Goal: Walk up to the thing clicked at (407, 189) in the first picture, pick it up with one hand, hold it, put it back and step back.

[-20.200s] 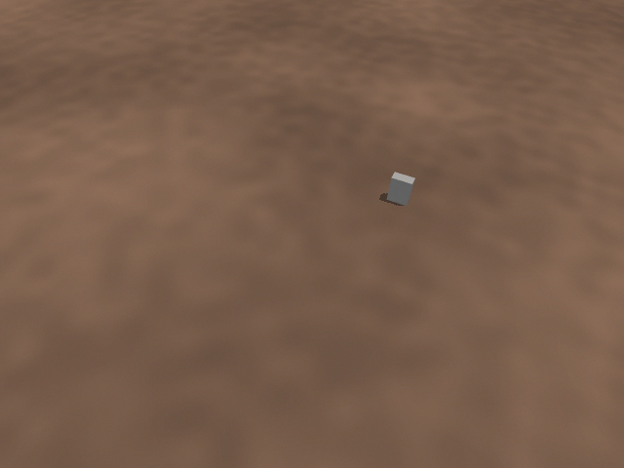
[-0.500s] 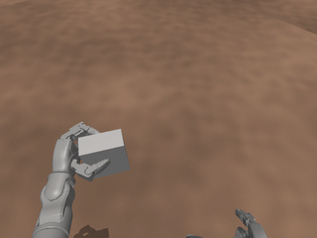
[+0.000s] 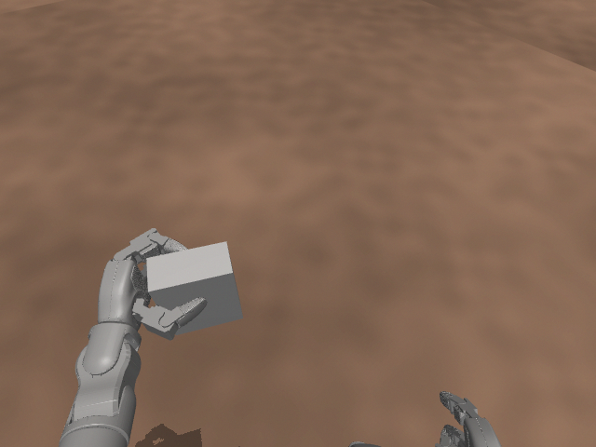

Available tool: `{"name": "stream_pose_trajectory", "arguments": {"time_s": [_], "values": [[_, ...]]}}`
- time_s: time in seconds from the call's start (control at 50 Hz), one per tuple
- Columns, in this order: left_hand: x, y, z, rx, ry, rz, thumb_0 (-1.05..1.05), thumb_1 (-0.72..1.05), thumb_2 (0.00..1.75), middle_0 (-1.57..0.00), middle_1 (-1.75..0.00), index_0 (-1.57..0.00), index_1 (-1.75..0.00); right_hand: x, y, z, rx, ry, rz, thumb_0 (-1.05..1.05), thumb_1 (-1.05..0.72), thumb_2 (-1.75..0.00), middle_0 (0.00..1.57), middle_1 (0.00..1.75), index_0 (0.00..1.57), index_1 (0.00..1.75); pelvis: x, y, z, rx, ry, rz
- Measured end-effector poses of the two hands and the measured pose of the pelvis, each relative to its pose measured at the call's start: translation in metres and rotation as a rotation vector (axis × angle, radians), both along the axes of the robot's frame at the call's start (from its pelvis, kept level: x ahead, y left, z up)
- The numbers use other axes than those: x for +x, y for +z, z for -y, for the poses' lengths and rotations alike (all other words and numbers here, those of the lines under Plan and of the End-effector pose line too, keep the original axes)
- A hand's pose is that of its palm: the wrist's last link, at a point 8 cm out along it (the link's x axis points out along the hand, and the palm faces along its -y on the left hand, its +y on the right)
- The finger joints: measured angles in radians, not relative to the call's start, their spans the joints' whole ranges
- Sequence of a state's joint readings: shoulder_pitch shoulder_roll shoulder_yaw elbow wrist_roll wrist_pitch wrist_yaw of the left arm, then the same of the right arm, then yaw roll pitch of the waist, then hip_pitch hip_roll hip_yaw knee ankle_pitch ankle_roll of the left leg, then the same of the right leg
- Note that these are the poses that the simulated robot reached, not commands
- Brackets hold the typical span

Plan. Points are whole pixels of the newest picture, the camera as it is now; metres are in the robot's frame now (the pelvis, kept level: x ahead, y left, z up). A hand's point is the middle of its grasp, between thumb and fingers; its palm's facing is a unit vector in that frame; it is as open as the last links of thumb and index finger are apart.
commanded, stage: hold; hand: left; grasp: from the side
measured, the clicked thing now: (199, 291) +0.32 +0.14 +0.03
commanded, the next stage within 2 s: crouch in 0.66 s
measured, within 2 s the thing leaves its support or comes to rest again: neither
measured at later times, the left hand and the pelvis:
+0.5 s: hand (171, 286) +0.32 +0.17 +0.05, palm faces +0.01 -1.00 +0.00, open 9.3 cm; pelvis +0.00 +0.00 +0.00, yaw +0 degrees
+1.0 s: hand (175, 296) +0.31 +0.17 +0.03, palm faces +0.04 -1.00 +0.00, open 9.2 cm; pelvis +0.00 +0.00 -0.01, yaw +0 degrees
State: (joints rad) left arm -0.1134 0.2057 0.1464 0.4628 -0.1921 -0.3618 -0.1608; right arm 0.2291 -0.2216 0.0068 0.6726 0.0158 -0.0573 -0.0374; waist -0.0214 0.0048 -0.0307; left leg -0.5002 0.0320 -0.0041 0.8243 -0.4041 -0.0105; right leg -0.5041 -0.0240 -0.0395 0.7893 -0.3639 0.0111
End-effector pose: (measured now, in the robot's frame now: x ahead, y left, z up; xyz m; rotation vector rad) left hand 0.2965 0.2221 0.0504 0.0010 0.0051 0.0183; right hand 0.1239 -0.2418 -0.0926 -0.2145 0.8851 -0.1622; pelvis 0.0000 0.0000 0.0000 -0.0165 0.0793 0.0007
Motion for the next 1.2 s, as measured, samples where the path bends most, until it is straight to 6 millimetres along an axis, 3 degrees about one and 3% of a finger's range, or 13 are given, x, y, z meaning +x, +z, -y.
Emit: {"name": "stream_pose_trajectory", "arguments": {"time_s": [0.88, 1.02, 1.2], "values": [[-0.005, -0.004, -0.001, 0.008, -0.002, -0.004, -0.01, -0.43, 1.13, -0.83, -1.18, -0.85, -1.18, -0.003, -0.001, -0.002, 0.009, 0.008, 0.006, 0.01, -0.9, -0.9, 0.2, 0.3, 0.2, 0.3, -0.002, -0.002, -0.002, -0.002, 0.001, -0.005], [-0.005, -0.03, -0.002, -0.006, 0.019, -0.04, -0.01, -0.43, 1.12, -0.84, -1.17, -0.86, -1.17, -0.003, -0.009, 0.002, -0.001, 0.017, -0.009, 0.01, -0.89, -0.9, 0.2, 0.3, 0.2, 0.3, -0.005, -0.009, 0.0, -0.001, 0.001, -0.044], [-0.002, -0.092, -0.006, -0.008, 0.023, -0.048, -0.01, -0.43, 1.11, -0.84, -1.17, -0.86, -1.17, -0.011, -0.044, 0.013, -0.039, 0.038, -0.07, 0.01, -0.89, -0.9, 0.2, 0.3, 0.2, 0.3, -0.012, -0.044, 0.0, -0.006, 0.004, -0.163]]}}
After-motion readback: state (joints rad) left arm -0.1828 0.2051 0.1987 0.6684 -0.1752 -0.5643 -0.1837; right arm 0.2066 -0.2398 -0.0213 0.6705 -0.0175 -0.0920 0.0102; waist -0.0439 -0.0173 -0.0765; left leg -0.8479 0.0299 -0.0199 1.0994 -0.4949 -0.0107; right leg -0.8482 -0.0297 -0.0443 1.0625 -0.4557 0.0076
